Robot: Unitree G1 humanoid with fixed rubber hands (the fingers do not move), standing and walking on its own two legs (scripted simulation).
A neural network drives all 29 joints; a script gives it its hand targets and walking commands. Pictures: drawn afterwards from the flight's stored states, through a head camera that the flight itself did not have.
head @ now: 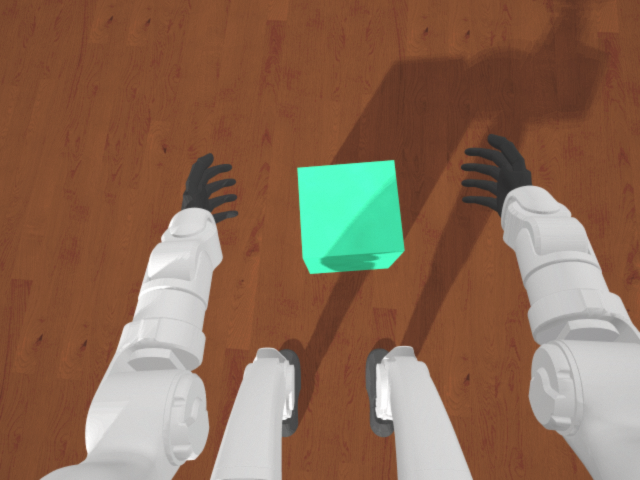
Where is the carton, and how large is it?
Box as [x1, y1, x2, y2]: [297, 160, 404, 273]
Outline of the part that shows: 393,160 297,168 302,255 310,273 386,268 404,250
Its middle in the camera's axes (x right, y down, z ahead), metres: +0.07 -0.05 +0.94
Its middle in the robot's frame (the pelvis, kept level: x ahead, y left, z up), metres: +0.54 -0.03 -0.54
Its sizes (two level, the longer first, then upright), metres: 0.210 0.200 0.250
